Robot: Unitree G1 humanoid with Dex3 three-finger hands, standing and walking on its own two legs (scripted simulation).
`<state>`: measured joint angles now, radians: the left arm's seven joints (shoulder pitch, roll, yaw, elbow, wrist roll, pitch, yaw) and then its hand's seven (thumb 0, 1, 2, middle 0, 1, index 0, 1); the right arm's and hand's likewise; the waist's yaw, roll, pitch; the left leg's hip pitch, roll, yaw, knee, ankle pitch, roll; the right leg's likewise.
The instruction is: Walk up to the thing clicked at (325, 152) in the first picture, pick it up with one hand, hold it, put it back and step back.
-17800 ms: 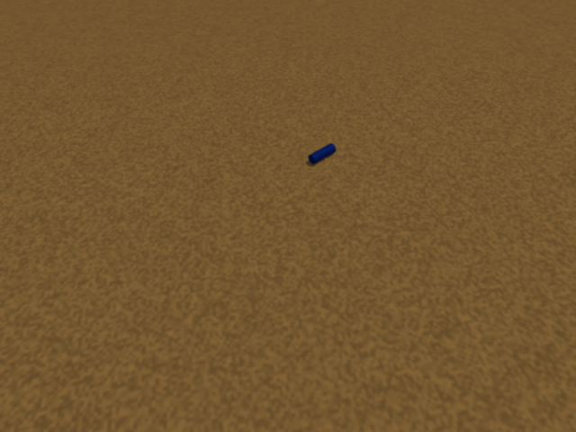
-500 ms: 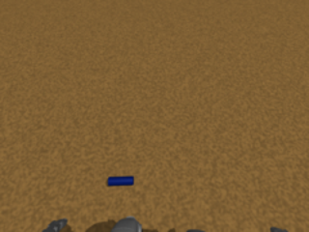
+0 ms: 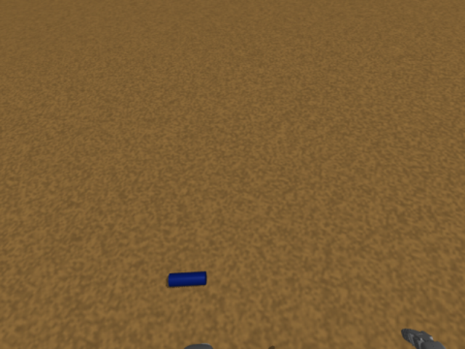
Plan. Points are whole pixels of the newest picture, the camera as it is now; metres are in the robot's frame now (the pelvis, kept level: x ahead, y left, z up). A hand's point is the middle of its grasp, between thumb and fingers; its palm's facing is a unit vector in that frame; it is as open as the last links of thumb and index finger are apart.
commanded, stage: walk up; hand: left
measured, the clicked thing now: (187, 279) +0.48 +0.25 -0.73
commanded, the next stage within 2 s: none
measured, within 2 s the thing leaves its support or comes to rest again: neither
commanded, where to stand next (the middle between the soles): +0.07 +0.00 m, yaw +2 degrees
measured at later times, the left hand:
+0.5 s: hand out of the picture +0.07 +0.26 -0.13, palm faces +0.01 -0.94 -0.33, open 7.4 cm
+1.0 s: hand out of the picture +0.07 +0.26 -0.13, palm faces +0.07 -0.93 -0.35, open 7.4 cm
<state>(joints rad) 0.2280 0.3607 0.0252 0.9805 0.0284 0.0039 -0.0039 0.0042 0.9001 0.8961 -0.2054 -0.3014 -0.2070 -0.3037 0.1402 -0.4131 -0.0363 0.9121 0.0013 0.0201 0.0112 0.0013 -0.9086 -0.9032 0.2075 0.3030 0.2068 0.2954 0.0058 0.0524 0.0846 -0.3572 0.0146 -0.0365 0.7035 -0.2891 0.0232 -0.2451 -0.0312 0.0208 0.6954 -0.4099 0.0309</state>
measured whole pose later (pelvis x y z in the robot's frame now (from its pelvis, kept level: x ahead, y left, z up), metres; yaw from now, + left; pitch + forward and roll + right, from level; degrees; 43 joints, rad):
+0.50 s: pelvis -0.01 +0.00 +0.02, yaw +3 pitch -2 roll -1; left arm 0.10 0.36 0.02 1.09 0.01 -0.02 -0.02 0.00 0.90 0.90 -0.20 -0.30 -0.21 -0.30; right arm 0.14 -0.35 0.00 1.11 -0.01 0.00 0.02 0.00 -0.91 -0.90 0.21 0.30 0.21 0.30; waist -0.01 0.00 0.04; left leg -0.25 0.01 -0.07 0.44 -0.15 -0.02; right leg -0.12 -0.04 -0.03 0.40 -0.25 0.04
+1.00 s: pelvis +0.01 +0.00 +0.03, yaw +4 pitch -2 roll -1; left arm 0.09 0.35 0.02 1.13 0.02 -0.01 -0.01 0.00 0.90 0.90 -0.20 -0.30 -0.20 -0.30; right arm 0.07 -0.35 0.00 1.12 -0.01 0.01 0.01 0.00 -0.91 -0.90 0.21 0.30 0.21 0.30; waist 0.01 0.02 0.05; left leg -0.22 0.00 -0.10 0.40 -0.15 -0.02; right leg -0.06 -0.05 -0.06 0.34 -0.25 0.04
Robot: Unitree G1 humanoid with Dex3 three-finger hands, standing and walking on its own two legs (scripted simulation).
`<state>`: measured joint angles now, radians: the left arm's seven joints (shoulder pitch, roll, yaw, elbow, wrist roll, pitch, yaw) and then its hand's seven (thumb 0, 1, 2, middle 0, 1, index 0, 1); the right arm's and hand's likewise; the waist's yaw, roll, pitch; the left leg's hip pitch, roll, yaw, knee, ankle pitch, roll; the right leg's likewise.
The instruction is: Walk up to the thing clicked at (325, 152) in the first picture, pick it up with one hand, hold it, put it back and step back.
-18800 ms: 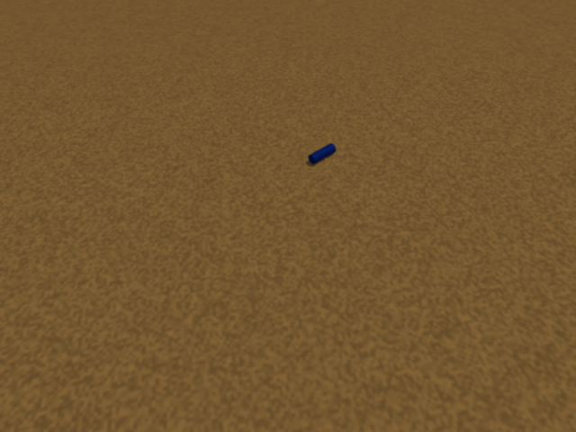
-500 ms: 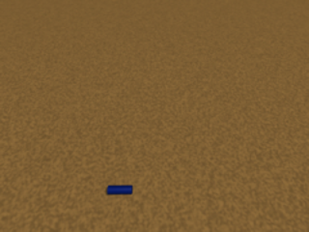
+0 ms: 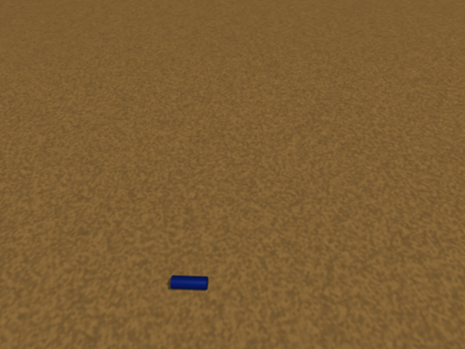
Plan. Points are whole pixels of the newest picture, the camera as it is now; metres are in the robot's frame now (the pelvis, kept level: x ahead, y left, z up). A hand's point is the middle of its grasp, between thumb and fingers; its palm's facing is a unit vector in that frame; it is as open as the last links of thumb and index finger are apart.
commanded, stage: walk up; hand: left
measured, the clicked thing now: (189, 282) +0.49 +0.21 -0.75
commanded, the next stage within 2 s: none
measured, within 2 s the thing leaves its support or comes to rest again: neither
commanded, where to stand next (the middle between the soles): +0.06 +0.00 m, yaw -3 degrees
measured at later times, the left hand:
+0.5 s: hand out of the picture +0.08 +0.28 -0.16, palm faces +0.03 -0.92 -0.39, open 7.4 cm
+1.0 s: hand out of the picture +0.04 +0.33 -0.18, palm faces -0.05 -0.94 -0.34, open 7.4 cm
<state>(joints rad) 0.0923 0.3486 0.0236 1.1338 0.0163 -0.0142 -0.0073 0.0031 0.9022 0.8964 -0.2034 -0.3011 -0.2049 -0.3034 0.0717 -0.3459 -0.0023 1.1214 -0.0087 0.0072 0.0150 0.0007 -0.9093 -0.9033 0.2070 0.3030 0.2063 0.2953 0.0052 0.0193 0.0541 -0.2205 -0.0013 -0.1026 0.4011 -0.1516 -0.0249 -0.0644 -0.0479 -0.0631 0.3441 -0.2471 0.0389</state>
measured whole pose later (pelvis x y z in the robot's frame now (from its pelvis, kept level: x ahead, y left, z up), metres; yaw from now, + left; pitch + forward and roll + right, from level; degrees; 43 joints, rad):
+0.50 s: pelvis -0.03 +0.01 -0.01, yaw +1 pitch -2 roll -1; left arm 0.03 0.36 0.05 1.03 -0.01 0.03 0.02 0.00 0.90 0.90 -0.21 -0.30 -0.21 -0.30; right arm 0.03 -0.40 -0.05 1.03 -0.01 0.06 0.02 0.00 -0.91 -0.90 0.21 0.30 0.21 0.30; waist 0.00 0.04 0.18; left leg -0.34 -0.02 -0.11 0.55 -0.17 -0.01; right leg -0.19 -0.07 -0.07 0.54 -0.30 0.04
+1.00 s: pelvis -0.04 +0.04 -0.01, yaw -1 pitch -4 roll +0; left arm 0.20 0.47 0.11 0.95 0.03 0.08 -0.05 0.00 0.90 0.90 -0.20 -0.30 -0.20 -0.30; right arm 0.37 -0.37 -0.07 0.97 -0.03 -0.07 -0.04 0.00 -0.90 -0.90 0.21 0.30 0.21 0.30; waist -0.03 -0.11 0.12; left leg -0.15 0.01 0.00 0.51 -0.30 0.00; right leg -0.47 0.01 0.20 0.96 -0.34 0.01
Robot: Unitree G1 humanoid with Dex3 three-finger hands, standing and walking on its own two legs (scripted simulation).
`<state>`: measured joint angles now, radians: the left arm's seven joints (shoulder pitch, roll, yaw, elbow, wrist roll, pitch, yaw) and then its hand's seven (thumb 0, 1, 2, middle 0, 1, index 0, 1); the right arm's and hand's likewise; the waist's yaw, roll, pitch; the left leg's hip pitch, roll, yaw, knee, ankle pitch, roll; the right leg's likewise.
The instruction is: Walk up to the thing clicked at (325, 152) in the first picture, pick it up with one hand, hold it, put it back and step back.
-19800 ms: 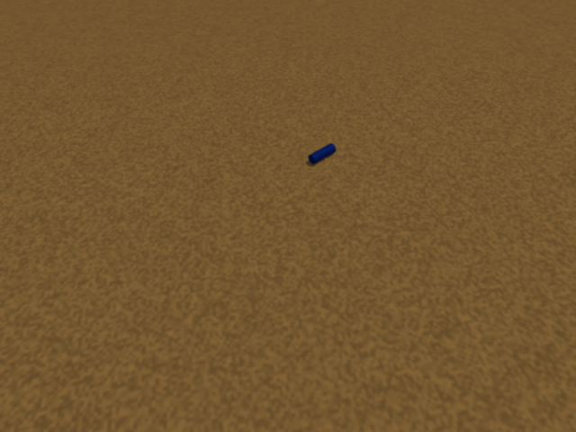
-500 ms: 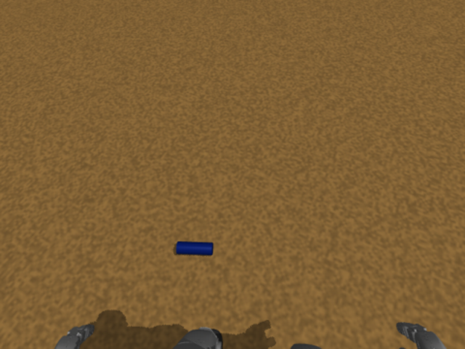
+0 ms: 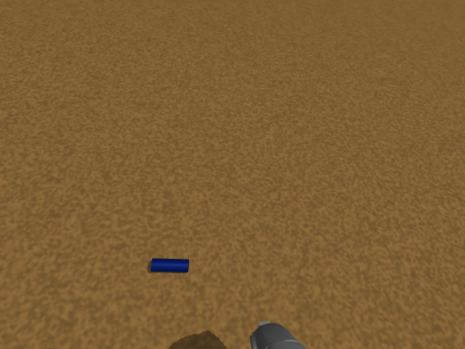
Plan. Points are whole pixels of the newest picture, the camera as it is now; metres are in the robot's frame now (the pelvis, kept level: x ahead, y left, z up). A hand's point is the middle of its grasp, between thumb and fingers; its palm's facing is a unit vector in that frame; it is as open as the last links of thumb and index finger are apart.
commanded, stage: walk up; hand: left
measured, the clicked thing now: (170, 265) +0.53 +0.18 -0.74
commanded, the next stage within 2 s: none
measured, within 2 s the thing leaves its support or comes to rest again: neither
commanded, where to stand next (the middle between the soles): +0.11 -0.04 m, yaw -2 degrees
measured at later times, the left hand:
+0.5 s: hand out of the picture +0.09 +0.23 -0.14, palm faces +0.05 -0.92 -0.39, open 7.4 cm
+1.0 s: hand out of the picture +0.08 +0.24 -0.15, palm faces +0.00 -0.93 -0.37, open 7.4 cm
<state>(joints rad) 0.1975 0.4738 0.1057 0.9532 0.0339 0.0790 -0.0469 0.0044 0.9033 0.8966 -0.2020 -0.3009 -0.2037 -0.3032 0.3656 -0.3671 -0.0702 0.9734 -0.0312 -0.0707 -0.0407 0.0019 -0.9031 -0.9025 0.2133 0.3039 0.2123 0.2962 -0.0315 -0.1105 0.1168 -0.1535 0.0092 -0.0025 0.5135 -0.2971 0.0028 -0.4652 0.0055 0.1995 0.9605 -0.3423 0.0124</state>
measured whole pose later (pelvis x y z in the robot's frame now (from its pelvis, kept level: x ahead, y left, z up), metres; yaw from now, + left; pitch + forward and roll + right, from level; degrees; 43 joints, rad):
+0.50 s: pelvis -0.01 -0.04 -0.01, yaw +3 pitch -2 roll +0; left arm 0.14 0.35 0.05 0.90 0.03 -0.01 -0.01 0.00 0.90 0.90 -0.21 -0.30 -0.21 -0.30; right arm 0.24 -0.38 -0.03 0.98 -0.04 0.03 0.02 0.00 -0.91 -0.90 0.21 0.30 0.21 0.30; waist 0.01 0.03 0.08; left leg -0.23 -0.01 -0.04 0.64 -0.40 0.02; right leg -0.35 -0.04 -0.03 0.61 -0.22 0.00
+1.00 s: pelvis +0.01 -0.02 +0.00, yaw +0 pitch -3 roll +0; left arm 0.15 0.35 0.00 1.06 0.01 -0.03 0.00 0.00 0.90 0.90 -0.20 -0.30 -0.21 -0.30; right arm 0.10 -0.35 -0.03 0.99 -0.01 0.01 0.01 0.00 -0.91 -0.90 0.21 0.30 0.21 0.30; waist 0.02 0.01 0.07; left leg -0.10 -0.03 0.01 0.45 -0.31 0.02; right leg -0.23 -0.03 0.04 0.48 -0.19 0.03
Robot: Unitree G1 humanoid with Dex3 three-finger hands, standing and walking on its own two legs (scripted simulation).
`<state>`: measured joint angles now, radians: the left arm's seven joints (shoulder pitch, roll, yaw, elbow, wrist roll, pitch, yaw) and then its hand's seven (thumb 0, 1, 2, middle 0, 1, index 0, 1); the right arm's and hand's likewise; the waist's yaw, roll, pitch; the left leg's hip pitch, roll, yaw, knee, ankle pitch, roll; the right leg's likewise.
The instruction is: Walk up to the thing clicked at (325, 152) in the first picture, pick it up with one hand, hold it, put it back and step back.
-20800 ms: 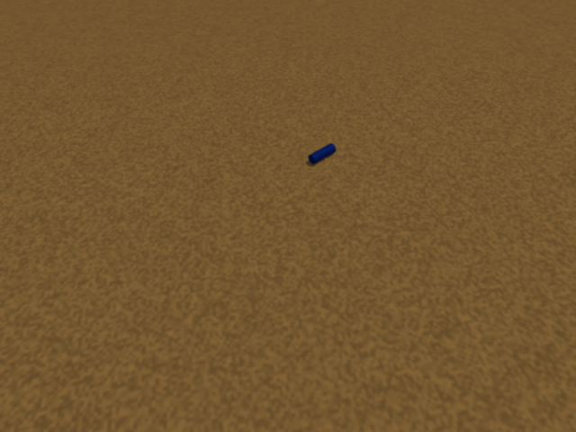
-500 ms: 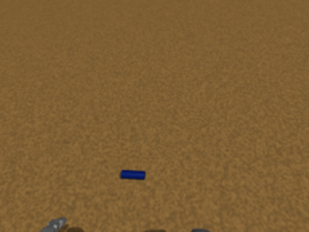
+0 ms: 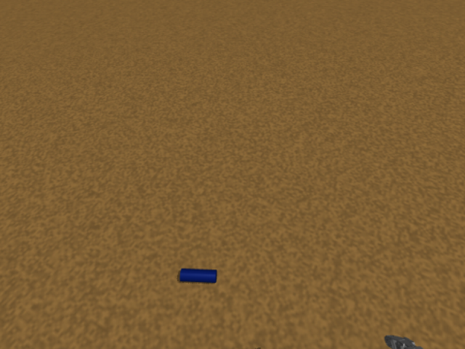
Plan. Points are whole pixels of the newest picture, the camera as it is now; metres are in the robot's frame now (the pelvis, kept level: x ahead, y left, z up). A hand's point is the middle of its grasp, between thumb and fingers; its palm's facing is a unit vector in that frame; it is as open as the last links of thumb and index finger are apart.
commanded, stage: walk up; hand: left
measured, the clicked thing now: (198, 275) +0.52 +0.19 -0.75
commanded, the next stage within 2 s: none
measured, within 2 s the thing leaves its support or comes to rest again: neither
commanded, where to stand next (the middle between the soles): +0.10 -0.02 m, yaw -2 degrees
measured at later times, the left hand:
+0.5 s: hand out of the picture +0.10 +0.25 -0.14, palm faces -0.09 -0.91 -0.40, open 7.4 cm
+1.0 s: hand (125, 328) +0.19 +0.25 -0.17, palm faces -0.04 -0.94 -0.34, open 7.4 cm
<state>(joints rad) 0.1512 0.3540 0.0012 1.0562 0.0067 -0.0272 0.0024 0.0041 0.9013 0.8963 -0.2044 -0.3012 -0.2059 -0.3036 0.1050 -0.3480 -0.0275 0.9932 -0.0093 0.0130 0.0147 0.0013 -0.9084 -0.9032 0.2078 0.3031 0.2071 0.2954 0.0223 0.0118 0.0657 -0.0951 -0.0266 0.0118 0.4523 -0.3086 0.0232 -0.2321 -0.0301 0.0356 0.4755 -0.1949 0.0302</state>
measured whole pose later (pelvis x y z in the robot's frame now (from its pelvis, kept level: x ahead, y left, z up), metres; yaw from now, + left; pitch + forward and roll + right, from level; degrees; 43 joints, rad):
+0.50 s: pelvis +0.03 -0.02 +0.00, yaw -3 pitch -3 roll +1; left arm 0.19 0.39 0.03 1.05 0.03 -0.03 -0.03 0.00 0.90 0.90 -0.20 -0.30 -0.21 -0.30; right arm 0.24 -0.38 -0.06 1.01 -0.04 0.00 0.04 0.00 -0.91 -0.90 0.21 0.30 0.21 0.30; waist -0.02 0.01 0.06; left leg -0.02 0.00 0.05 0.41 -0.34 0.01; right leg -0.27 -0.02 0.00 0.58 -0.36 -0.02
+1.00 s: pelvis +0.04 +0.00 -0.02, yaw -1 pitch -3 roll +0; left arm 0.02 0.38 0.04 0.87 -0.02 0.07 0.02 0.00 0.90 0.90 -0.20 -0.30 -0.21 -0.30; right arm 0.13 -0.35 -0.04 0.91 -0.01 0.03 -0.01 0.00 -0.91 -0.90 0.21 0.30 0.21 0.30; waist -0.02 -0.04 0.24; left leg -0.35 -0.02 -0.02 0.66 -0.25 0.02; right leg -0.40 0.02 0.08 0.98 -0.55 -0.01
